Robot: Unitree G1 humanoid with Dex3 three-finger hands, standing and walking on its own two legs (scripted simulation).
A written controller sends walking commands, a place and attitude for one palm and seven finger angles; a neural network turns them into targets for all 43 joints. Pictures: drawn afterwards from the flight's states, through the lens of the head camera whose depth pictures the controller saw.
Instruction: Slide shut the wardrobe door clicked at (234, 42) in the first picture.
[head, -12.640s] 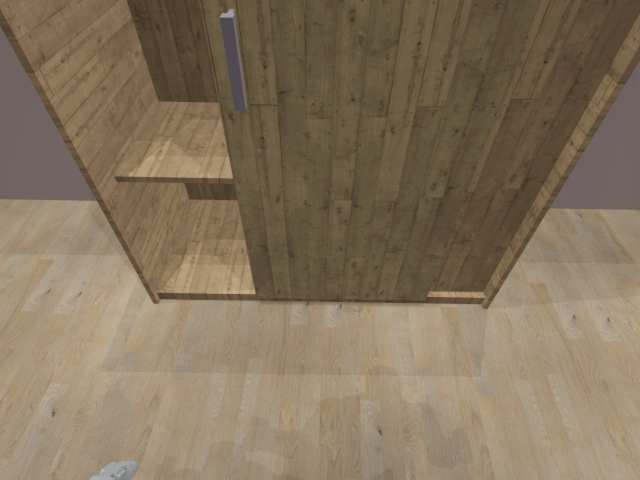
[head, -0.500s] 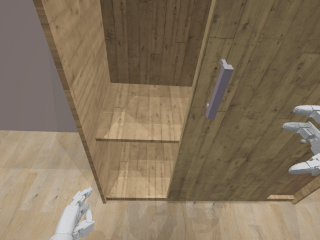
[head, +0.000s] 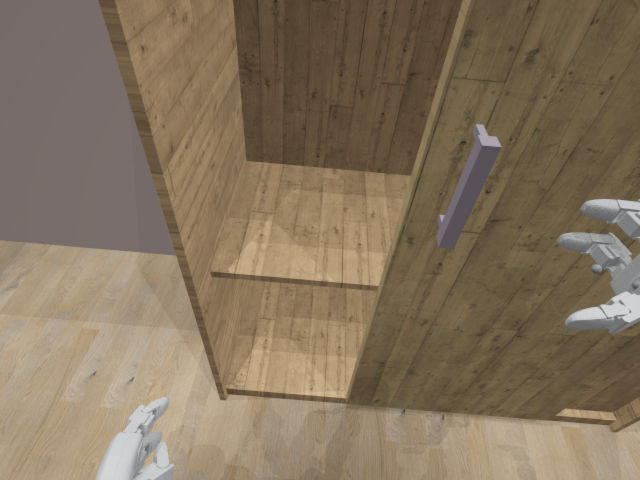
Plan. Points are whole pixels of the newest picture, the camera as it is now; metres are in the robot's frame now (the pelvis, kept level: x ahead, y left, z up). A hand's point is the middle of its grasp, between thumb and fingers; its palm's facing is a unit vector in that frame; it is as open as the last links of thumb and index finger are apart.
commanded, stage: move the hooked fingers beside the handle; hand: right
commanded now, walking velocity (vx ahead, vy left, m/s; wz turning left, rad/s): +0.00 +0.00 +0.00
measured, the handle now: (461, 189) +0.47 -0.16 +0.15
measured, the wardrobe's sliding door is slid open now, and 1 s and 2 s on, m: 0.37 0.37 0.37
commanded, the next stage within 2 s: feel for the door with the fingertips in 1.62 s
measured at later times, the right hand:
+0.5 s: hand (550, 242) +0.37 -0.24 +0.16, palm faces +0.02 +1.00 -0.03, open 14.0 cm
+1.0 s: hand (517, 207) +0.42 -0.22 +0.17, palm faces +0.05 +1.00 -0.01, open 14.0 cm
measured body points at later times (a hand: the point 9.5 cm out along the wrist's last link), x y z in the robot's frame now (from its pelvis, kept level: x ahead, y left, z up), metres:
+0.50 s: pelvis +0.00 -0.03 +0.00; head +0.00 -0.01 +0.45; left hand +0.16 +0.21 -0.09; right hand +0.36 -0.30 +0.17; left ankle -0.02 +0.06 -0.73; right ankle +0.03 -0.09 -0.73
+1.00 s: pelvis +0.01 -0.01 +0.00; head +0.01 +0.01 +0.45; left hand +0.10 +0.25 -0.11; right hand +0.41 -0.27 +0.17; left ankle -0.02 +0.06 -0.73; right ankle +0.03 -0.09 -0.73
